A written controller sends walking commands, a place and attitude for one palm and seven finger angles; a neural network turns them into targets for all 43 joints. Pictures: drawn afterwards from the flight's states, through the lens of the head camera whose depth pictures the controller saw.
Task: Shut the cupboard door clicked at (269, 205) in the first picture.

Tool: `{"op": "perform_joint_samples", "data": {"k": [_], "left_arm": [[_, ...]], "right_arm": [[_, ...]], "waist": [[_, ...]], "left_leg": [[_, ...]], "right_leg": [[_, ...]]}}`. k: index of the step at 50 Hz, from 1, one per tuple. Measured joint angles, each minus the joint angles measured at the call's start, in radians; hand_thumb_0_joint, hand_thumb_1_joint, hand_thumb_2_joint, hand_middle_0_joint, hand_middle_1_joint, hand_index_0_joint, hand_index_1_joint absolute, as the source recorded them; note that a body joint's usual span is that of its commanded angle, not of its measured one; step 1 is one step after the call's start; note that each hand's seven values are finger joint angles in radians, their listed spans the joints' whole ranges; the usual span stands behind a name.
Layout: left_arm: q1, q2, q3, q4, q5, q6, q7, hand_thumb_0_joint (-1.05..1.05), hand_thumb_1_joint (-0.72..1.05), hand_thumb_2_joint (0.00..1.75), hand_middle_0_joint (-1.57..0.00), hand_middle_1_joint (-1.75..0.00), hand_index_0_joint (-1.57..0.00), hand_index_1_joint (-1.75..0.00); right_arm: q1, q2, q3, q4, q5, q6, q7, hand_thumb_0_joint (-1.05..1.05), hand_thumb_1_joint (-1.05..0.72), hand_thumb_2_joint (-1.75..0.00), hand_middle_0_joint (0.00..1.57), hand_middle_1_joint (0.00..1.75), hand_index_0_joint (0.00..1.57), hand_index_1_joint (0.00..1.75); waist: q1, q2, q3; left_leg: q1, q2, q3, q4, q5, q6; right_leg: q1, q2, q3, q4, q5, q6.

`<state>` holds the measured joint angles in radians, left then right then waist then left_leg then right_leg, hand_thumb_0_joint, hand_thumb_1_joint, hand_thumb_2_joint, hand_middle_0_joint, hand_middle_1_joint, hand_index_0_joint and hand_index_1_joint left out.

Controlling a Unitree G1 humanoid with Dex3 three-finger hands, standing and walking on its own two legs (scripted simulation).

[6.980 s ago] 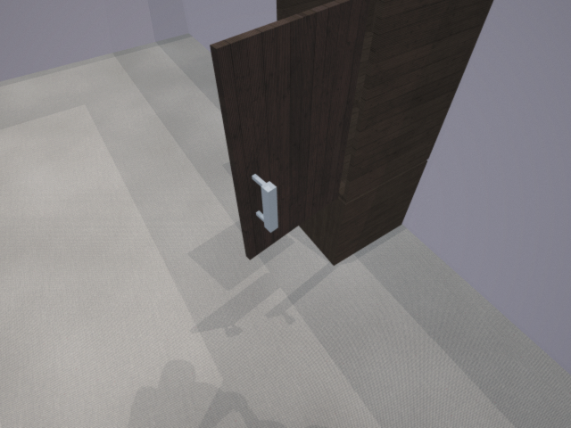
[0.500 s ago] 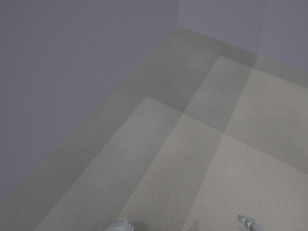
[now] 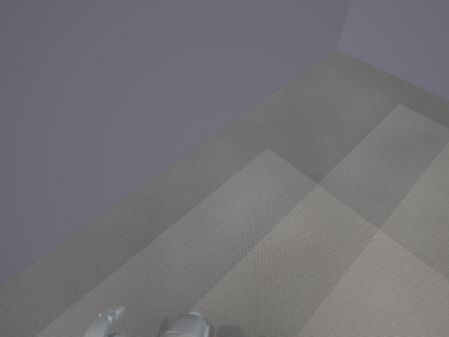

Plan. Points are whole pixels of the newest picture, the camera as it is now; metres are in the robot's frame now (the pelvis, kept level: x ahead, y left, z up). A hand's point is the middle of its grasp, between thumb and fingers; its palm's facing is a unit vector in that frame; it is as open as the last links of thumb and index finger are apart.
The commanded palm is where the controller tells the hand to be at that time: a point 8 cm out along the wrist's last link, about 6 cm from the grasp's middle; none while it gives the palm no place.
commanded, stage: walk to a spot facing it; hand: left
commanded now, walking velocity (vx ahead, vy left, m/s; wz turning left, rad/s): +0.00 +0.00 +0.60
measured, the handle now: out of the picture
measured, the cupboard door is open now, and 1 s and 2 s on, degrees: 98 98 98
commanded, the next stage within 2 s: none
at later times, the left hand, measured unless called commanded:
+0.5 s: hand out of the picture +0.04 +0.24 -0.16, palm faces +0.33 -0.91 -0.25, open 7.4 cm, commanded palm none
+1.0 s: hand out of the picture -0.01 +0.15 -0.16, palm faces +0.60 -0.77 -0.21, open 7.4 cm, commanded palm none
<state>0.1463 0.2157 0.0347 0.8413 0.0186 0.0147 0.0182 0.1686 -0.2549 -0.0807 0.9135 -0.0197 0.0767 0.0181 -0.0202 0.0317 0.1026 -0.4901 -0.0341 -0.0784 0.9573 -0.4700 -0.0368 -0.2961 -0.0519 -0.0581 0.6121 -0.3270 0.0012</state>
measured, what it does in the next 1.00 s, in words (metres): steps on the spot, turning left: left foot, then right foot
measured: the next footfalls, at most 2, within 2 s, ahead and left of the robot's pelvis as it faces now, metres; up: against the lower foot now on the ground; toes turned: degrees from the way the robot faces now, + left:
left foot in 0.30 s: +0.04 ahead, +0.12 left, +0.00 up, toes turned +17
right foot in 0.68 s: +0.13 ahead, -0.14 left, +0.00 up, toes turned +23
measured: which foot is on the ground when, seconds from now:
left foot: up 0.00-0.28, down 0.30-0.68, up 0.70-1.00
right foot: down 0.00-0.28, up 0.30-0.66, down 0.68-1.00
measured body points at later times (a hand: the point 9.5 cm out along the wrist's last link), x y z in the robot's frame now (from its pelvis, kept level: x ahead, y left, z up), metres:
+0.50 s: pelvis +0.02 +0.00 +0.01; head +0.07 +0.05 +0.45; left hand +0.02 +0.29 -0.14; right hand +0.20 -0.21 -0.12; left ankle +0.00 +0.10 -0.73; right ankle +0.05 -0.16 -0.66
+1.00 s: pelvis +0.06 -0.03 +0.01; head +0.10 +0.01 +0.45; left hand -0.04 +0.19 -0.15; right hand +0.30 -0.19 -0.13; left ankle -0.01 +0.06 -0.70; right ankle +0.09 -0.15 -0.73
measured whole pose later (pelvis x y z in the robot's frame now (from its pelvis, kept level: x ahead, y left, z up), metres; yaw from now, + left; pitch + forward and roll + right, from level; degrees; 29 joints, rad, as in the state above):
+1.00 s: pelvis +0.06 -0.03 +0.01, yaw +37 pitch +1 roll +1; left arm 0.24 0.20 0.03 0.88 0.02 0.01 0.02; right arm 0.11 -0.25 -0.07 0.92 -0.01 0.08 0.03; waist 0.01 -0.05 0.12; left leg -0.38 0.01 0.08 0.76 -0.43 -0.06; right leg -0.19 -0.14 -0.20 0.55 -0.35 0.03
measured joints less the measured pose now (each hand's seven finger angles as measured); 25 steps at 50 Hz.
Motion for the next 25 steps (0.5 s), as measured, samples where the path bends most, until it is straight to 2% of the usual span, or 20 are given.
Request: {"op": "perform_joint_samples", "data": {"k": [2, 4, 7, 11, 13, 14, 15, 16, 18, 21, 25], "left_arm": [[0.017, -0.019, -0.007, 0.003, -0.002, 0.003, 0.003, 0.00, 0.90, 0.90, -0.20, -0.30, -0.20, -0.30], [0.030, -0.029, -0.010, 0.008, -0.003, 0.002, 0.005, 0.00, 0.90, 0.90, -0.20, -0.30, -0.20, -0.30], [0.046, -0.036, -0.013, 0.014, -0.001, -0.007, 0.005, 0.00, 0.90, 0.90, -0.20, -0.30, -0.20, -0.30], [0.063, -0.019, -0.004, 0.022, 0.002, -0.012, 0.004, 0.00, 0.91, 0.90, -0.20, -0.30, -0.20, -0.30], [0.074, -0.003, 0.002, 0.031, 0.001, -0.009, 0.001, 0.00, 0.91, 0.90, -0.20, -0.30, -0.20, -0.30], [0.084, 0.007, 0.006, 0.035, -0.002, -0.005, -0.001, 0.00, 0.91, 0.90, -0.20, -0.30, -0.20, -0.30], [0.090, 0.016, 0.011, 0.039, -0.007, 0.002, -0.003, 0.00, 0.91, 0.90, -0.20, -0.30, -0.20, -0.30], [0.083, 0.030, 0.016, 0.049, -0.009, 0.016, -0.002, 0.00, 0.91, 0.90, -0.20, -0.30, -0.20, -0.30], [0.064, 0.054, 0.024, 0.061, -0.009, 0.045, 0.004, 0.00, 0.91, 0.90, -0.20, -0.30, -0.20, -0.30], [0.026, 0.071, 0.036, 0.067, -0.005, 0.060, 0.003, 0.01, 0.91, 0.90, -0.20, -0.30, -0.20, -0.30], [-0.007, 0.073, 0.037, 0.043, -0.005, 0.050, -0.007, 0.01, 0.91, 0.90, -0.20, -0.30, -0.20, -0.30]], "right_arm": [[0.001, -0.009, -0.007, 0.011, -0.003, 0.006, 0.005, 0.00, -0.90, -0.90, 0.20, 0.30, 0.20, 0.30], [0.002, -0.007, -0.007, 0.016, -0.002, 0.009, 0.009, 0.01, -0.91, -0.90, 0.20, 0.30, 0.20, 0.30], [-0.006, 0.000, 0.000, 0.017, 0.002, 0.008, 0.011, 0.01, -0.91, -0.90, 0.20, 0.30, 0.20, 0.30], [-0.034, 0.005, 0.011, 0.012, 0.006, 0.001, 0.012, 0.01, -0.91, -0.90, 0.20, 0.30, 0.20, 0.30], [-0.049, 0.008, 0.016, 0.002, 0.006, -0.007, 0.012, 0.01, -0.91, -0.90, 0.20, 0.30, 0.20, 0.30], [-0.053, 0.006, 0.019, -0.008, 0.005, -0.015, 0.014, 0.01, -0.91, -0.90, 0.20, 0.30, 0.20, 0.30], [-0.056, 0.005, 0.019, -0.017, 0.002, -0.026, 0.014, 0.01, -0.91, -0.90, 0.20, 0.30, 0.20, 0.30], [-0.063, 0.010, 0.019, -0.023, 0.000, -0.036, 0.010, 0.00, -0.91, -0.90, 0.20, 0.30, 0.20, 0.30], [-0.067, 0.021, 0.027, -0.032, -0.002, -0.047, 0.004, 0.00, -0.91, -0.90, 0.20, 0.30, 0.20, 0.30], [-0.054, 0.032, 0.036, -0.034, -0.006, -0.050, -0.011, 0.00, -0.90, -0.90, 0.20, 0.30, 0.20, 0.30], [-0.036, 0.035, 0.041, -0.018, -0.005, -0.045, -0.016, 0.00, -0.90, -0.90, 0.20, 0.30, 0.20, 0.30]], "waist": [[-0.007, -0.003, -0.003], [-0.011, -0.022, -0.004], [-0.005, -0.056, 0.003], [0.016, -0.081, 0.015], [0.023, -0.092, 0.016], [0.024, -0.094, 0.011], [0.022, -0.094, 0.004], [0.023, -0.105, 0.007], [0.028, -0.115, 0.015], [0.028, -0.104, 0.014], [0.033, -0.078, 0.012]], "left_leg": [[-0.035, 0.014, 0.045, 0.148, 0.015, -0.014], [-0.033, 0.031, 0.084, 0.175, 0.026, -0.029], [0.012, 0.047, 0.126, 0.058, 0.022, -0.040], [0.088, 0.050, 0.162, -0.149, 0.030, -0.032], [0.137, 0.043, 0.180, -0.267, 0.087, -0.020], [0.169, 0.039, 0.186, -0.339, 0.160, -0.009], [0.173, 0.037, 0.178, -0.361, 0.226, 0.026], [0.157, 0.028, 0.172, -0.328, 0.208, 0.055], [0.152, 0.021, 0.155, -0.299, 0.152, 0.081], [0.163, 0.020, 0.109, -0.341, 0.162, 0.070], [0.187, 0.020, 0.056, -0.411, 0.208, 0.065]], "right_leg": [[0.030, -0.013, -0.026, -0.036, -0.004, -0.001], [0.058, -0.029, -0.048, -0.074, 0.008, -0.001], [0.085, -0.052, -0.081, -0.105, 0.015, -0.001], [0.093, -0.075, -0.131, -0.078, -0.013, 0.009], [0.085, -0.089, -0.155, -0.031, -0.045, 0.019], [0.072, -0.097, -0.165, 0.011, -0.069, 0.026], [0.041, -0.105, -0.162, 0.084, -0.095, 0.039], [-0.002, -0.106, -0.123, 0.187, -0.159, 0.054], [-0.085, -0.081, -0.044, 0.374, -0.226, 0.067], [-0.167, -0.052, 0.012, 0.499, -0.172, 0.079], [-0.200, -0.035, 0.052, 0.467, -0.104, 0.087]]}}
